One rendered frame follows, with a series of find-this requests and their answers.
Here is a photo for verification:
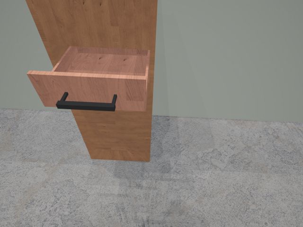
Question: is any cabinet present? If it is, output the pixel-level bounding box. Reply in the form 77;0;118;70
26;0;158;162

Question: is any handle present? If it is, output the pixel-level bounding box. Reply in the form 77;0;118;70
56;92;117;111

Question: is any drawer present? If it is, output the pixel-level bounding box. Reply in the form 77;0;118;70
27;46;150;112

